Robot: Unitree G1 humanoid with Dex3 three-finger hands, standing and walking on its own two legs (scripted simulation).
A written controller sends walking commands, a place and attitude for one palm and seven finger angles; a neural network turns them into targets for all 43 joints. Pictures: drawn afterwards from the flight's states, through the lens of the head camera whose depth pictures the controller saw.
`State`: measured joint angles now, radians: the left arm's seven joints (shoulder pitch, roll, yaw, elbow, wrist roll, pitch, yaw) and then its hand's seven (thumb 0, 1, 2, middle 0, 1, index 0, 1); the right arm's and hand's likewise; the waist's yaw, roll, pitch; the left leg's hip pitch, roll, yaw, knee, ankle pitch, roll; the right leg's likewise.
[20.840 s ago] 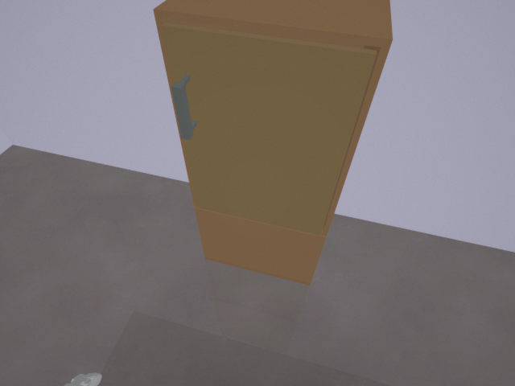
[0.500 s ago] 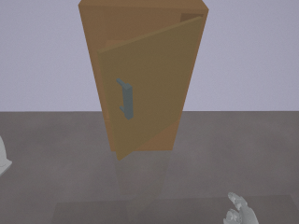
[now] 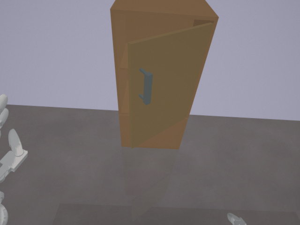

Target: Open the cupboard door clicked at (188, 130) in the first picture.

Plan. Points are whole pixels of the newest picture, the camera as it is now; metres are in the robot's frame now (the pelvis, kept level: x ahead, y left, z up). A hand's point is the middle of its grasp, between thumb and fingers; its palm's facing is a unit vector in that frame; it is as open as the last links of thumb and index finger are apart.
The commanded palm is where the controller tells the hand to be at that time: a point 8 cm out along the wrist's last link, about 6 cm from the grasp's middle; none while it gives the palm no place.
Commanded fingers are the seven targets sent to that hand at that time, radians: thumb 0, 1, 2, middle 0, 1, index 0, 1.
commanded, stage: stop stepping back and stand still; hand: left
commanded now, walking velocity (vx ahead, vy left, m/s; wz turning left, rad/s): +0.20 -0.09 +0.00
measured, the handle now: (144, 86) +0.60 +0.08 +0.05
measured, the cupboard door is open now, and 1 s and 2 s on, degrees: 38 38 38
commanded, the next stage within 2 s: let the arm hang, fingers relaxed in 0.84 s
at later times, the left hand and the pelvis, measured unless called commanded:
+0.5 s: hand (45, 147) +0.22 +0.24 +0.16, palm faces +0.42 -0.78 -0.46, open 7.4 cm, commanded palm +0.15 +0.29 +0.18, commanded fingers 0.00 0.90 0.90 -0.20 -0.30 -0.20 -0.30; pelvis +0.01 -0.01 -0.01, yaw -1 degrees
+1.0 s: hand (52, 151) +0.25 +0.26 +0.10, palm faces +0.27 -0.81 -0.52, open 7.4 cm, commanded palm none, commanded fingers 0.00 0.90 0.90 -0.20 -0.30 -0.20 -0.30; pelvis +0.03 +0.01 +0.00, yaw -1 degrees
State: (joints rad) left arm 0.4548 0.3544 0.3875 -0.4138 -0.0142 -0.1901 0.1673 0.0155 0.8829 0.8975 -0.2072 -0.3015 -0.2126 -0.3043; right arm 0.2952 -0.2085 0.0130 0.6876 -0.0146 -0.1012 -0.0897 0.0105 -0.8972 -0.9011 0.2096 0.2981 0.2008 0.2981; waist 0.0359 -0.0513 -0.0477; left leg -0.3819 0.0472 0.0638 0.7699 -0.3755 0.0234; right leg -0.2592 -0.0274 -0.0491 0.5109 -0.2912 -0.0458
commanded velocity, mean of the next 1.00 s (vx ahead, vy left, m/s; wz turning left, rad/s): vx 0.02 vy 0.00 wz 0.00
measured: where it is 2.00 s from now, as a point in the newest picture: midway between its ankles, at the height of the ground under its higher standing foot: outside the picture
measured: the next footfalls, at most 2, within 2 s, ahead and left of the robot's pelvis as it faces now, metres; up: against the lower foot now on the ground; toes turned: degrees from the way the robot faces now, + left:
left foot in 0.04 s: +0.09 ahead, +0.11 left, +0.00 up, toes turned +1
right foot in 0.32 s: +0.06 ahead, -0.11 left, +0.00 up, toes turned -5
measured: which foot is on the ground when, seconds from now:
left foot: up 0.00-0.02, down 0.04-1.00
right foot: down 0.00-0.04, up 0.06-0.30, down 0.32-1.00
